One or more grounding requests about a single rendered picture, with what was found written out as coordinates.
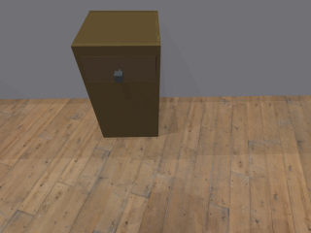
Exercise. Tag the handle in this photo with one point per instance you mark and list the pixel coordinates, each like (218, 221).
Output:
(118, 76)

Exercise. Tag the cabinet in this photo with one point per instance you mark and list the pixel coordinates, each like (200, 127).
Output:
(127, 109)

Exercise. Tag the drawer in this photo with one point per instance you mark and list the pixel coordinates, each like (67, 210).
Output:
(135, 68)

